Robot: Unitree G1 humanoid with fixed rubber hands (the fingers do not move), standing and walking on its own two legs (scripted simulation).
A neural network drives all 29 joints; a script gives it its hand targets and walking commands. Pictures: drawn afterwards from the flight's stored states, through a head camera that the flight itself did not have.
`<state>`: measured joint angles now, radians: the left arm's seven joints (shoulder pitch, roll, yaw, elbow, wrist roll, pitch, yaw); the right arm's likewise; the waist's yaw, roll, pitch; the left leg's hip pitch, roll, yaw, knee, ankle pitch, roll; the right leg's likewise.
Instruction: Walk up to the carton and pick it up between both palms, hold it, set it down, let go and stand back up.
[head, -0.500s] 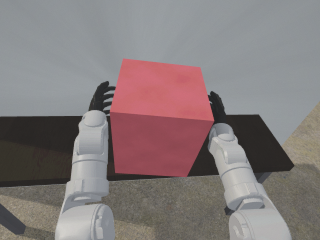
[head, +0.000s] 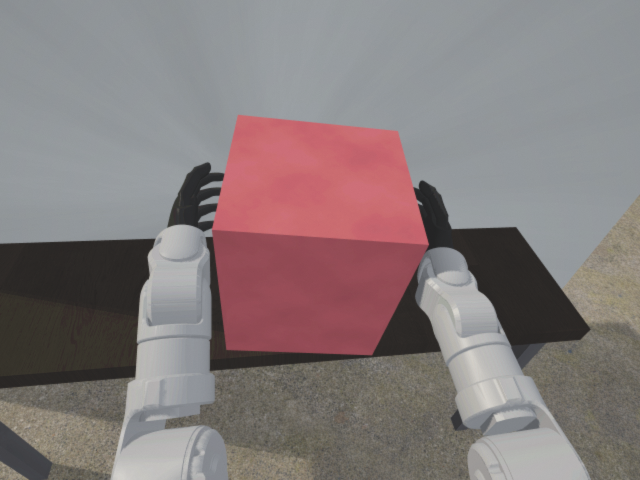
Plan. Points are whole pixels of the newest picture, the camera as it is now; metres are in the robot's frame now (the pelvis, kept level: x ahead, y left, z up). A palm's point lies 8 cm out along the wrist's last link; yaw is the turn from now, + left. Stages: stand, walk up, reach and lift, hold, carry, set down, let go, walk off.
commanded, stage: reach and lift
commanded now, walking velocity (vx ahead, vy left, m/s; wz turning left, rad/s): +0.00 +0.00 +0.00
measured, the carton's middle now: (309, 243) +0.40 +0.01 +0.10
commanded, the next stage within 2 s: hold in 0.06 s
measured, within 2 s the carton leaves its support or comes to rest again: neither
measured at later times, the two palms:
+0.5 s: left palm (179, 218) +0.36 +0.16 +0.18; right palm (436, 232) +0.35 -0.14 +0.17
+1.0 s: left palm (179, 217) +0.35 +0.16 +0.18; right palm (438, 234) +0.35 -0.14 +0.17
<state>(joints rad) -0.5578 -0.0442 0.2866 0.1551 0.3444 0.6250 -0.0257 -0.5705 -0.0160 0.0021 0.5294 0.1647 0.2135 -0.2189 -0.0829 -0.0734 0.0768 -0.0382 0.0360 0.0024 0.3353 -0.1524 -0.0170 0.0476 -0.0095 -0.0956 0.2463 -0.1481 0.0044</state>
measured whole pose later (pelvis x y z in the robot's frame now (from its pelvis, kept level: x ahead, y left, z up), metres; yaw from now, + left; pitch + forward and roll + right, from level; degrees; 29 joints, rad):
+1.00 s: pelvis +0.00 +0.00 +0.00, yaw +0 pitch -9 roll -1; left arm -0.58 -0.05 0.30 0.06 0.38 0.74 -0.05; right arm -0.60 -0.01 0.01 0.48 0.19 0.29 -0.22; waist -0.08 -0.06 0.07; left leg -0.02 0.04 0.01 0.33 -0.14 -0.02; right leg 0.06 -0.01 -0.09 0.26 -0.15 0.00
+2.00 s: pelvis +0.00 -0.01 +0.00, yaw +0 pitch -11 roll -1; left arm -0.58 -0.05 0.33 0.05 0.40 0.74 -0.08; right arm -0.61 -0.01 0.02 0.48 0.19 0.28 -0.24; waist -0.08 -0.08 0.08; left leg 0.02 0.04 0.00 0.32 -0.15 -0.02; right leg 0.10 0.00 -0.09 0.25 -0.15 0.00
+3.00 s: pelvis +0.00 -0.01 +0.00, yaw -1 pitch -11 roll -1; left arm -0.60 -0.05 0.33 0.08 0.40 0.72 -0.08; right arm -0.62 -0.01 0.02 0.49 0.18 0.27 -0.24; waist -0.08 -0.10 0.07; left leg 0.03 0.04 0.01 0.31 -0.14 -0.02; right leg 0.10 0.00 -0.09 0.24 -0.15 -0.01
